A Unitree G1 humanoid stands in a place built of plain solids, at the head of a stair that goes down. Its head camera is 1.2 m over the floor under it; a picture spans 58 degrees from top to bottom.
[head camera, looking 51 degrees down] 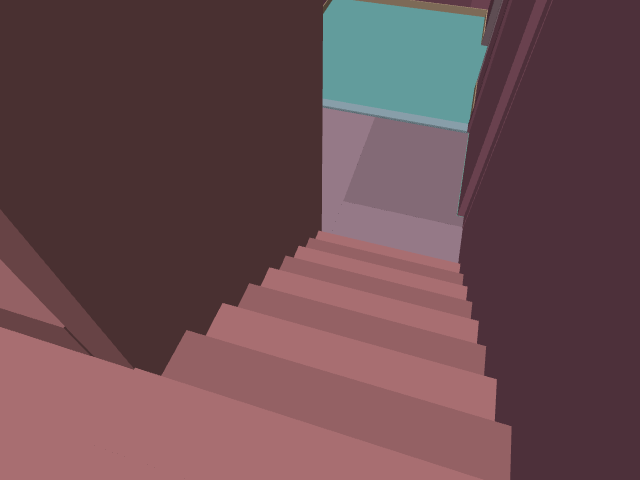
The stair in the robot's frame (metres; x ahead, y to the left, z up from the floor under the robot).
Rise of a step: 0.18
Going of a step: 0.22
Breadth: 1.10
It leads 17 degrees to the right of straight ahead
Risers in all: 9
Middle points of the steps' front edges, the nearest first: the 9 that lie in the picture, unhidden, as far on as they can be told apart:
0.34 0.01 0.00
0.55 -0.06 -0.17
0.76 -0.12 -0.35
0.98 -0.19 -0.52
1.19 -0.25 -0.70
1.40 -0.32 -0.87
1.61 -0.38 -1.05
1.83 -0.45 -1.22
2.04 -0.51 -1.40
